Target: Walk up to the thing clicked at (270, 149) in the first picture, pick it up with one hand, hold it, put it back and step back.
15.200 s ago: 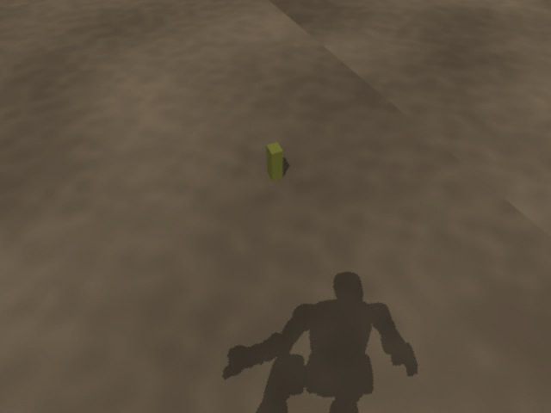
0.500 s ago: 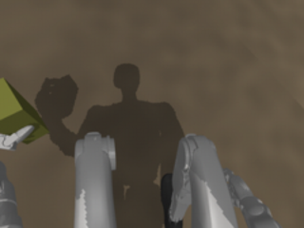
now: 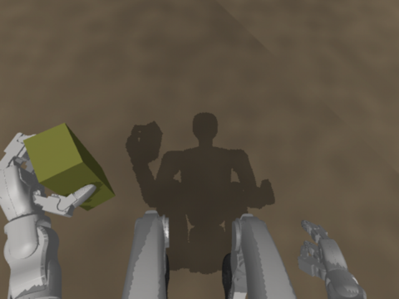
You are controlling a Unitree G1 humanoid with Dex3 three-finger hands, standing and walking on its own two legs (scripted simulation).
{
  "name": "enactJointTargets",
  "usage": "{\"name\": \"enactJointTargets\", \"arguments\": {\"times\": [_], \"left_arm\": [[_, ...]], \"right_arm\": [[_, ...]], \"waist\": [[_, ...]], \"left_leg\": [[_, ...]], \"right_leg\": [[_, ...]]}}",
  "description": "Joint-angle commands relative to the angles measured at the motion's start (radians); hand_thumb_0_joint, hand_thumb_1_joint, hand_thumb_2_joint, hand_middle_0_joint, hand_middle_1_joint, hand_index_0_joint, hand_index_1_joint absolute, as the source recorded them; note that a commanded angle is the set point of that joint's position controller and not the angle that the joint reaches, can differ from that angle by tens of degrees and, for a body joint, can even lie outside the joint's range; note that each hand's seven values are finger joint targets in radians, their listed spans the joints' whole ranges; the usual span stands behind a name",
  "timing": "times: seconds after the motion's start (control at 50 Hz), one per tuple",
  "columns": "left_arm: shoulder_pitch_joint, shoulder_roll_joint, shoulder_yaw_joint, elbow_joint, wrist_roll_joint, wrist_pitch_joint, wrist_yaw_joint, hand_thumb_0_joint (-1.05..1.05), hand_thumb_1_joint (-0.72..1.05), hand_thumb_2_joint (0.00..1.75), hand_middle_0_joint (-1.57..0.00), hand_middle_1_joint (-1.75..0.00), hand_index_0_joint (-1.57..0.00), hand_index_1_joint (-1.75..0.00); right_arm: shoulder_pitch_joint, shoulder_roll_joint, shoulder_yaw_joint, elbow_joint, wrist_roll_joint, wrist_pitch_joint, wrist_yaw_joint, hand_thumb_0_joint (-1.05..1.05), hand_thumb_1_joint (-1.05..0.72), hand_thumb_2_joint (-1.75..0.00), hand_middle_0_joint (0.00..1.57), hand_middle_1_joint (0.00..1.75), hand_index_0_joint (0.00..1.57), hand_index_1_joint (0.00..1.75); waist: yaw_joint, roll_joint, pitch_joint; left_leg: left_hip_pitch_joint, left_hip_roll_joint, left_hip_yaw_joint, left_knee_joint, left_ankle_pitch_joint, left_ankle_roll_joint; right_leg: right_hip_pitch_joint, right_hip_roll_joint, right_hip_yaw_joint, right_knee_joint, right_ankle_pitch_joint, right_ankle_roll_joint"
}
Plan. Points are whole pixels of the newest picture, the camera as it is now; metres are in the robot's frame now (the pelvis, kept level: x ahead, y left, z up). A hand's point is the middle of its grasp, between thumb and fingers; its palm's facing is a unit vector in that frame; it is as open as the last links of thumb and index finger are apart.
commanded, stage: hold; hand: left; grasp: from the side
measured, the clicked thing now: (77, 173) +0.34 +0.24 +0.00
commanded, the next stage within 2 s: crouch in 1.74 s
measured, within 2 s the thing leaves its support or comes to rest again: neither
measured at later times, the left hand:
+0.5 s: hand (46, 124) +0.35 +0.23 +0.15, palm faces +0.40 -0.91 -0.08, open 11.2 cm
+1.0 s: hand (44, 89) +0.36 +0.21 +0.20, palm faces +0.40 -0.91 -0.05, open 11.1 cm
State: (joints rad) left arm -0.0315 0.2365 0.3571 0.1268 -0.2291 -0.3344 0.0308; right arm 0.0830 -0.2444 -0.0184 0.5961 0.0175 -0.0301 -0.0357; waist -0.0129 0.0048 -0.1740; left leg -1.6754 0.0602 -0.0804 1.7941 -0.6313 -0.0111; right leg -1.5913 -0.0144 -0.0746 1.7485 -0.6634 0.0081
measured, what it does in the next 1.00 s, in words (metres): rises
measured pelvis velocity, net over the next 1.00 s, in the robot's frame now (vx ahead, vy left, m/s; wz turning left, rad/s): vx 0.05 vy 0.00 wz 0.06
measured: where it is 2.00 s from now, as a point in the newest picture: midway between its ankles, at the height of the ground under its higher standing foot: (196, 297)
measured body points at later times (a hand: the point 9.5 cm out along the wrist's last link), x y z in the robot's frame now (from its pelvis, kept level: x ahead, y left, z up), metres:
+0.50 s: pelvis +0.04 +0.00 +0.12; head +0.13 +0.03 +0.56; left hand +0.33 +0.28 +0.15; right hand +0.20 -0.23 +0.02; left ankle +0.08 +0.13 -0.49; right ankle +0.07 -0.13 -0.49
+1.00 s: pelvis +0.05 +0.00 +0.17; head +0.12 +0.02 +0.62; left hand +0.34 +0.25 +0.21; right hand +0.21 -0.23 +0.07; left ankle +0.08 +0.13 -0.49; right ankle +0.07 -0.13 -0.49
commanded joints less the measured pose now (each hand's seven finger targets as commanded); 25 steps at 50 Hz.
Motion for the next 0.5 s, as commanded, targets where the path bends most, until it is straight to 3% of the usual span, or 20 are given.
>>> {"name": "enactJointTargets", "arguments": {"times": [0.0, 0.04, 0.08, 0.16, 0.26, 0.28, 0.32, 0.48], "left_arm": [[-0.121, 0.116, 0.002, -0.194, 0.022, -0.064, 0.050, 0.00, 0.02, 1.26, -1.25, -1.49, -1.31, -1.46], [-0.160, 0.170, 0.029, -0.259, 0.041, -0.072, 0.063, 0.00, 0.01, 1.24, -1.26, -1.48, -1.31, -1.45], [-0.136, 0.136, -0.015, -0.220, 0.056, -0.070, 0.068, 0.00, 0.00, 1.24, -1.26, -1.48, -1.32, -1.45], [-0.144, 0.118, -0.023, -0.186, 0.073, -0.076, 0.091, 0.00, 0.00, 1.23, -1.27, -1.48, -1.32, -1.45], [-0.161, 0.096, -0.053, -0.159, 0.096, -0.090, 0.116, 0.00, -0.03, 1.22, -1.26, -1.47, -1.31, -1.44], [-0.180, 0.102, -0.063, -0.220, 0.103, -0.099, 0.120, 0.00, -0.02, 1.21, -1.25, -1.46, -1.30, -1.43], [-0.165, 0.088, -0.080, -0.178, 0.114, -0.092, 0.126, 0.00, -0.04, 1.18, -1.24, -1.43, -1.29, -1.41], [-0.196, 0.060, -0.112, -0.142, 0.135, -0.106, 0.157, 0.00, -0.03, 1.17, -1.23, -1.41, -1.27, -1.39]], "right_arm": [[0.059, -0.140, -0.058, -0.096, -0.003, -0.039, -0.032, 0.00, -0.86, -0.88, 0.20, 0.30, 0.20, 0.30], [0.068, -0.140, -0.062, -0.093, -0.006, -0.042, -0.033, 0.00, -0.86, -0.88, 0.20, 0.30, 0.20, 0.30], [0.068, -0.130, -0.057, -0.099, -0.008, -0.044, -0.033, 0.00, -0.87, -0.88, 0.20, 0.30, 0.20, 0.30], [0.097, -0.121, -0.054, -0.089, -0.016, -0.050, -0.028, 0.00, -0.87, -0.88, 0.20, 0.30, 0.20, 0.30], [0.098, -0.112, -0.049, -0.088, -0.025, -0.051, -0.025, 0.00, -0.87, -0.88, 0.20, 0.30, 0.20, 0.30], [0.105, -0.108, -0.050, -0.089, -0.028, -0.054, -0.025, 0.00, -0.88, -0.88, 0.20, 0.30, 0.20, 0.30], [0.126, -0.106, -0.048, -0.079, -0.032, -0.052, -0.027, 0.00, -0.88, -0.89, 0.20, 0.30, 0.20, 0.30], [0.114, -0.091, -0.037, -0.068, -0.045, -0.052, -0.027, 0.00, -0.88, -0.89, 0.20, 0.30, 0.20, 0.30]], "waist": [[-0.024, 0.093, -0.422], [0.001, 0.116, -0.438], [-0.013, 0.104, -0.402], [-0.009, 0.090, -0.400], [-0.013, 0.088, -0.353], [-0.006, 0.096, -0.386], [-0.013, 0.087, -0.390], [-0.012, 0.073, -0.310]], "left_leg": [[0.505, -0.027, -0.002, -0.370, 0.107, 0.021], [0.572, -0.028, 0.000, -0.408, 0.122, 0.019], [0.599, -0.029, 0.001, -0.445, 0.129, 0.018], [0.685, -0.030, 0.008, -0.497, 0.234, 0.017], [0.760, -0.033, 0.008, -0.586, 0.210, 0.015], [0.797, -0.034, 0.013, -0.594, 0.252, 0.013], [0.845, -0.034, 0.017, -0.606, 0.332, 0.012], [0.914, -0.039, 0.021, -0.721, 0.265, 0.012]], "right_leg": [[0.317, 0.026, 0.027, -0.337, 0.155, -0.024], [0.363, 0.023, 0.029, -0.371, 0.166, -0.028], [0.398, 0.023, 0.025, -0.407, 0.175, -0.025], [0.495, 0.020, 0.022, -0.460, 0.270, -0.026], [0.571, 0.017, 0.024, -0.546, 0.261, -0.025], [0.605, 0.017, 0.024, -0.555, 0.299, -0.026], [0.647, 0.018, 0.022, -0.575, 0.367, -0.026], [0.735, 0.015, 0.020, -0.688, 0.319, -0.021]]}}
